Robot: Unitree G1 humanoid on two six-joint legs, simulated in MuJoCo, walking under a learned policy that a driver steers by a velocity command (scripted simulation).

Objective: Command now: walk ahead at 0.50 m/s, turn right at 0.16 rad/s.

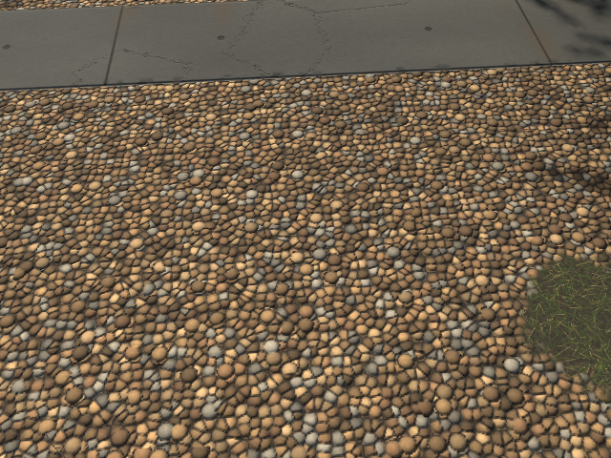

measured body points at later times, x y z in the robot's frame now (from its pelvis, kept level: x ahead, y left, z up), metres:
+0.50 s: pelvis +0.28 +0.05 +0.00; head +0.31 +0.05 +0.45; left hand +0.19 +0.28 -0.15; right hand +0.46 -0.16 -0.13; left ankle +0.35 +0.10 -0.72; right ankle +0.09 -0.04 -0.67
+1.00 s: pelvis +0.56 +0.10 +0.00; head +0.59 +0.12 +0.45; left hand +0.66 +0.41 -0.08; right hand +0.66 -0.18 -0.12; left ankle +0.36 +0.10 -0.71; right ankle +0.72 +0.06 -0.72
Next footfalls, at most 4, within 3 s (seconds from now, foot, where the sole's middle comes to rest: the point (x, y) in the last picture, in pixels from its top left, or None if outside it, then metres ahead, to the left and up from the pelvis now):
0.46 left None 0.39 0.11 -0.75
0.98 right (281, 327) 0.76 0.08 -0.75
1.52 left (140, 310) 0.81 0.42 -0.75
2.06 right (91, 214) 1.12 0.61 -0.75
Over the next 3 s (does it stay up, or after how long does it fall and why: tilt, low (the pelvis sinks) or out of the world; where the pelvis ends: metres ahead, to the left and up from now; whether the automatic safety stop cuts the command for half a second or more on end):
stays up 1.11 0.96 0.02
